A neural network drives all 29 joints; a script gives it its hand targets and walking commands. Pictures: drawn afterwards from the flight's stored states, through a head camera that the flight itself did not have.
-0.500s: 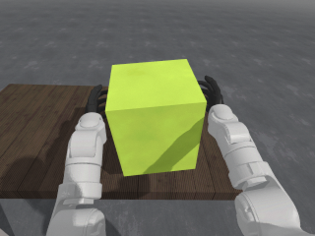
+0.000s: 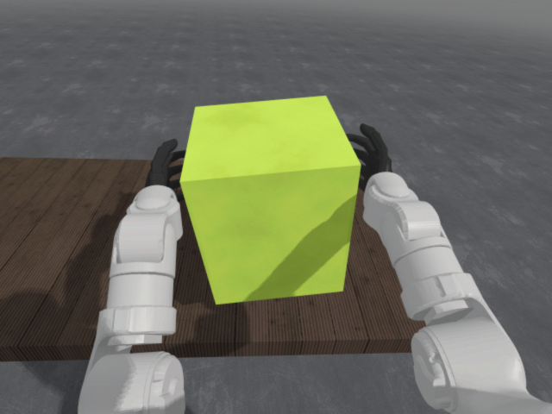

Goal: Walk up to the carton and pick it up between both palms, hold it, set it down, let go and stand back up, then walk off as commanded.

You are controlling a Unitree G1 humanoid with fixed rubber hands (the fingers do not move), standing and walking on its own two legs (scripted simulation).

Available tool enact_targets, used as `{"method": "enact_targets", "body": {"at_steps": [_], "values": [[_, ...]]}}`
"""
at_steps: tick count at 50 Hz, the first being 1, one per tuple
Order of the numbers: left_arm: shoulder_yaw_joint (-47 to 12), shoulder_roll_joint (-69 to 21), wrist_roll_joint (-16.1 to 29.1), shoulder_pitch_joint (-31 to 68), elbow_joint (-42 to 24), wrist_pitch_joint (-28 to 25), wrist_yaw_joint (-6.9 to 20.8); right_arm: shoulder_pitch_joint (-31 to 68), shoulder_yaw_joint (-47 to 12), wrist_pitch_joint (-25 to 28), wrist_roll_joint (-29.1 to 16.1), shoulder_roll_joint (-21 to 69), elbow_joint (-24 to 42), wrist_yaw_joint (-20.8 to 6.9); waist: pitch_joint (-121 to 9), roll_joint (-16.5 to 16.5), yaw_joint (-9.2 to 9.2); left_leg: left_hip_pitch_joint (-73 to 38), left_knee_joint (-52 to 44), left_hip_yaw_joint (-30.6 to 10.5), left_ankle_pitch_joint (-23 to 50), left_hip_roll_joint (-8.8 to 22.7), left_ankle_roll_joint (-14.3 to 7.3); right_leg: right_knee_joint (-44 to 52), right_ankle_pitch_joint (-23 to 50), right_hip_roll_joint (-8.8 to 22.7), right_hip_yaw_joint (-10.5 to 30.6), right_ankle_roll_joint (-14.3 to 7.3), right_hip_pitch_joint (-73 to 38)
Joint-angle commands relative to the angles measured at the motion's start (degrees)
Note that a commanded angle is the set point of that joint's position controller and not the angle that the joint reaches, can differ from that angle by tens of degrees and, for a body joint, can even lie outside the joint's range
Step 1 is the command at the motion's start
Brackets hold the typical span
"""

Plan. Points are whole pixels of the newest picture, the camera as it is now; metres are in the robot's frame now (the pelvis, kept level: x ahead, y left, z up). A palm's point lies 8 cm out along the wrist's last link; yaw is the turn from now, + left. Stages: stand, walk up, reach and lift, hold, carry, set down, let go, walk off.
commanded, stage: reach and lift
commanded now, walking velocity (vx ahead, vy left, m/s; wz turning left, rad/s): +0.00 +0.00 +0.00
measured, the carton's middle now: (270, 200) +0.43 +0.01 +0.15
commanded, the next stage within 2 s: hold in 0.84 s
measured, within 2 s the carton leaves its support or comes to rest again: neither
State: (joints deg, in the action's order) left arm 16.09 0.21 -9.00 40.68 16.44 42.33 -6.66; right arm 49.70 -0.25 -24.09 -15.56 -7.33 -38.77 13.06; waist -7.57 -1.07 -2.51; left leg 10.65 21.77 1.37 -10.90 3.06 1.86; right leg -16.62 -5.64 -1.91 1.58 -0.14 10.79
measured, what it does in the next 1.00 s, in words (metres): stands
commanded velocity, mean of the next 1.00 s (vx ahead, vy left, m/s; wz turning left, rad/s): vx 0.00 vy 0.00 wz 0.00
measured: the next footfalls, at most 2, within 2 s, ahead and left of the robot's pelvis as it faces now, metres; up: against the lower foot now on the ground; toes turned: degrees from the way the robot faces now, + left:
none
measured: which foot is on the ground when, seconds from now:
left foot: down 0.00-1.00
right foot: down 0.00-1.00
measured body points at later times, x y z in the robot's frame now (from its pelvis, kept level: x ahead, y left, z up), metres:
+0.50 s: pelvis +0.00 +0.00 +0.00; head -0.06 +0.02 +0.45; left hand +0.39 +0.16 +0.22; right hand +0.40 -0.14 +0.24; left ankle +0.01 +0.13 -0.75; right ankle +0.04 -0.12 -0.75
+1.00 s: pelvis +0.00 +0.00 +0.00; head -0.07 +0.02 +0.44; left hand +0.38 +0.16 +0.24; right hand +0.39 -0.14 +0.26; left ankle +0.01 +0.13 -0.75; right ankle +0.04 -0.12 -0.75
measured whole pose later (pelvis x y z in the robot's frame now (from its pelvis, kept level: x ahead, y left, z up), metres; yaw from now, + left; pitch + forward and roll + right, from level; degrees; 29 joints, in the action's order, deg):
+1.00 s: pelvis +0.00 +0.00 +0.00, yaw +0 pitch -1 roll -1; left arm 16.8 1.1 -10.8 44.3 16.0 48.0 -5.0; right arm 53.4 0.0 -30.2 -18.7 -8.3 -38.1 15.1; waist -10.0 -0.8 -3.2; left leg 10.3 21.8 1.4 -10.8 3.1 1.8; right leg -16.8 -5.6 -1.9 1.6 -0.1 10.6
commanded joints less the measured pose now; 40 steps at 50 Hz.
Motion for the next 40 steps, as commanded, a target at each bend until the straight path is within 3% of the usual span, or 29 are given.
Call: {"method": "enact_targets", "body": {"at_steps": [1, 2, 3, 5, 6, 7, 8, 9, 10, 12, 13, 15, 16, 17, 18, 19, 20, 21, 22, 24, 25, 27, 28, 29, 32, 33, 35, 36, 40], "values": [[-27.16, -31.79, 6.78, 53.51, -11.52, -4.58, 9.64, 48.60, -16.81, 0.47, -8.25, 42.28, 19.63, -7.20, -27.57, 3.17, -1.85, -9.26, -0.81, -2.50, 13.22, -6.71, -0.90, 0.02, 12.36, -1.76, -2.96, 2.86, -16.75], [-28.03, -32.91, 7.46, 54.44, -13.40, -4.76, 9.75, 49.43, -16.85, 0.85, -8.17, 42.49, 20.59, -7.29, -29.36, 3.23, -2.41, -9.56, -0.90, -2.68, 13.33, -6.54, -0.78, -0.81, 12.81, -2.05, -3.32, 2.71, -16.65], [-27.99, -33.16, 6.60, 52.78, -10.14, -4.44, 9.86, 49.15, -14.78, 0.74, -7.52, 41.07, 18.15, -7.19, -26.40, 4.46, -3.54, -8.50, -1.26, -2.63, 11.83, -6.68, -0.17, -0.31, 11.72, -1.99, -3.17, 2.39, -16.23], [-25.88, -31.82, 6.16, 53.18, -10.42, -4.30, 10.25, 50.22, -16.15, 0.26, -7.97, 42.41, 18.98, -7.27, -28.89, 1.80, -1.38, -8.44, -1.18, -2.05, 12.11, -6.81, -1.17, -0.41, 12.27, -1.94, -3.07, 2.84, -17.66], [-24.60, -31.06, 5.29, 54.55, -9.05, -4.27, 10.71, 46.54, -12.90, -0.55, -6.26, 40.61, 13.34, -7.42, -23.37, 2.91, -3.62, -7.62, -2.33, -2.43, 9.16, -6.44, -0.59, -0.22, 9.83, -1.83, -3.14, 2.58, -15.80], [-24.97, -32.16, 4.85, 52.65, -8.99, -3.98, 10.98, 45.35, -12.83, -0.47, -6.33, 40.06, 12.96, -7.49, -23.67, 4.13, -3.63, -7.71, -2.85, -2.07, 9.08, -6.66, -0.07, -0.23, 9.04, -1.69, -3.56, 2.47, -15.63], [-24.10, -31.82, 5.18, 53.91, -8.14, -4.15, 11.24, 48.70, -13.07, -0.18, -6.14, 41.14, 14.74, -7.57, -23.85, 2.61, -2.87, -7.43, -2.51, -1.78, 9.11, -6.54, -0.85, 0.06, 9.22, -1.65, -3.32, 2.59, -15.67], [-24.20, -32.00, 4.68, 54.44, -9.75, -4.06, 11.04, 48.48, -12.85, 0.00, -6.96, 41.27, 14.05, -7.95, -24.79, 4.15, -2.55, -6.99, -2.65, -2.05, 9.03, -6.55, -0.28, -0.08, 8.15, -1.73, -3.49, 2.31, -16.19], [-24.39, -31.45, 5.43, 55.36, -11.60, -4.28, 10.82, 50.04, -14.92, 0.14, -7.84, 41.89, 16.48, -8.11, -27.98, 2.06, -1.34, -8.62, -1.74, -1.88, 11.41, -6.54, -0.80, -0.50, 10.00, -2.13, -3.51, 2.48, -17.11], [-25.67, -32.13, 6.12, 54.56, -9.88, -3.91, 10.86, 48.77, -13.31, -0.23, -7.13, 40.26, 15.37, -7.83, -26.30, 4.62, -3.41, -8.88, -2.16, -2.17, 9.19, -6.48, 0.01, -0.55, 8.50, -2.03, -3.88, 2.42, -15.12], [-24.45, -32.18, 6.02, 55.85, -7.92, -4.21, 10.92, 50.90, -12.22, -0.17, -6.55, 40.48, 14.21, -8.07, -25.33, 3.94, -2.68, -7.67, -2.95, -2.01, 7.09, -6.29, -0.57, 0.20, 5.67, -1.65, -3.48, 2.57, -14.12], [-24.75, -31.66, 6.06, 54.91, -11.58, -4.07, 10.94, 51.48, -15.31, 0.06, -8.33, 42.39, 19.67, -7.98, -30.25, 1.95, -1.76, -9.29, -1.07, -2.04, 12.99, -6.79, -0.83, -0.76, 12.05, -2.01, -3.68, 2.56, -17.74], [-24.02, -30.76, 5.74, 53.73, -10.47, -4.03, 10.99, 53.13, -16.61, 0.20, -9.11, 42.99, 20.58, -7.61, -29.66, 0.85, -0.12, -8.25, -0.95, -1.90, 14.07, -6.69, -1.30, -0.94, 14.01, -2.18, -3.34, 2.83, -19.38], [-24.63, -30.87, 5.56, 54.87, -9.87, -3.73, 11.00, 50.27, -14.40, -0.62, -7.92, 40.31, 15.98, -7.60, -26.56, 4.19, -3.39, -8.12, -1.91, -2.12, 10.86, -6.49, -0.45, -0.99, 11.61, -1.72, -3.11, 2.77, -17.61], [-23.31, -31.05, 4.60, 53.73, -9.59, -3.71, 11.03, 49.62, -14.92, -0.73, -8.43, 41.36, 15.21, -7.64, -26.36, 2.85, -1.97, -8.25, -1.93, -2.21, 12.63, -6.53, -0.57, -0.85, 12.63, -2.00, -3.05, 2.54, -17.94], [-23.54, -31.03, 5.15, 55.70, -8.26, -3.56, 11.37, 50.72, -13.40, -0.98, -7.15, 40.70, 14.91, -7.73, -24.60, 3.06, -2.93, -7.18, -2.88, -2.03, 7.42, -6.66, -0.63, -0.11, 6.91, -1.79, -3.48, 2.62, -15.97], [-24.45, -30.91, 5.62, 55.07, -9.69, -3.74, 11.18, 51.91, -14.34, -0.50, -7.38, 41.46, 17.36, -7.66, -28.36, 3.13, -2.21, -8.33, -1.92, -1.67, 9.97, -6.66, -0.72, -0.70, 9.81, -1.56, -3.47, 2.66, -17.58], [-25.04, -31.84, 6.26, 54.68, -9.28, -3.51, 11.13, 50.87, -13.97, -0.64, -7.61, 41.45, 17.66, -7.53, -26.59, 3.04, -3.37, -7.76, -2.07, -2.60, 11.02, -6.57, -0.70, -0.78, 11.58, -1.71, -3.42, 2.61, -16.86], [-25.73, -31.75, 6.44, 55.47, -13.20, -3.54, 10.95, 50.76, -15.28, -0.53, -9.14, 41.60, 18.93, -7.68, -30.35, 3.09, -2.88, -9.97, -0.53, -2.88, 14.92, -6.38, -0.20, -1.79, 14.71, -2.40, -3.67, 2.80, -18.23], [-24.98, -31.22, 6.91, 56.71, -11.55, -3.59, 10.85, 51.86, -14.80, -1.14, -9.17, 41.27, 18.09, -7.52, -28.59, 3.38, -2.55, -9.15, -1.35, -2.12, 12.54, -6.58, -0.26, -0.41, 11.76, -2.04, -3.16, 2.69, -16.78], [-23.93, -30.14, 6.18, 57.24, -9.85, -3.60, 10.99, 50.66, -13.82, -1.49, -8.32, 41.57, 14.48, -7.52, -24.92, 2.64, -2.38, -6.97, -2.20, -2.31, 8.97, -6.50, -0.76, -0.28, 9.59, -1.74, -3.16, 2.80, -16.20], [-26.08, -32.04, 7.25, 57.62, -12.42, -3.41, 10.83, 52.10, -14.18, -1.18, -8.89, 41.25, 18.27, -7.49, -30.72, 4.56, -3.37, -9.08, -1.16, -2.33, 11.76, -6.51, 0.22, -1.21, 11.39, -2.07, -3.56, 2.52, -16.91], [-26.78, -31.67, 7.51, 57.69, -14.63, -3.42, 10.54, 52.73, -16.15, -1.08, -9.80, 41.68, 19.32, -7.36, -32.15, 3.78, -2.25, -10.62, -0.77, -2.54, 15.00, -6.09, 0.31, -1.72, 14.34, -2.48, -3.69, 2.55, -17.94], [-27.50, -32.01, 8.26, 58.39, -13.29, -3.43, 10.38, 52.39, -14.28, -1.33, -9.59, 40.52, 17.96, -7.31, -29.88, 5.66, -4.01, -9.91, -1.08, -2.82, 13.04, -6.08, 0.93, -0.89, 11.91, -2.46, -3.28, 2.34, -15.99], [-25.27, -31.90, 6.84, 55.34, -11.47, -2.65, 10.61, 53.81, -16.80, -1.71, -11.17, 42.85, 20.93, -7.03, -30.27, 3.44, -1.19, -8.43, -0.59, -2.51, 14.39, -6.75, -0.33, -1.13, 14.46, -2.27, -3.18, 2.90, -18.36], [-25.29, -31.54, 7.21, 56.06, -10.94, -2.62, 10.68, 54.34, -16.11, -1.86, -10.76, 42.20, 20.99, -6.88, -29.58, 2.12, -1.83, -8.42, -0.80, -2.89, 13.84, -6.35, -0.44, -1.22, 14.56, -2.42, -3.25, 2.99, -18.27], [-25.65, -31.22, 7.13, 58.30, -12.10, -2.39, 10.83, 50.81, -13.87, -2.66, -10.11, 40.95, 16.99, -6.59, -28.73, 4.15, -4.21, -8.27, -1.10, -2.82, 12.25, -6.45, -0.21, -0.96, 13.78, -1.93, -2.48, 2.87, -17.21], [-25.60, -31.16, 6.12, 57.01, -11.58, -2.27, 10.82, 51.44, -14.29, -2.61, -10.43, 41.35, 17.21, -6.80, -28.46, 5.07, -3.29, -8.35, -1.10, -2.69, 12.49, -6.44, 0.37, -1.18, 13.44, -2.18, -2.97, 2.59, -17.43], [-25.83, -31.22, 7.47, 56.65, -13.94, -1.77, 10.84, 53.16, -17.03, -3.30, -12.63, 42.52, 21.14, -6.48, -29.96, 2.94, -1.82, -7.87, -0.89, -2.59, 13.07, -6.58, -0.12, -1.24, 14.66, -2.63, -2.75, 2.85, -18.74]]}}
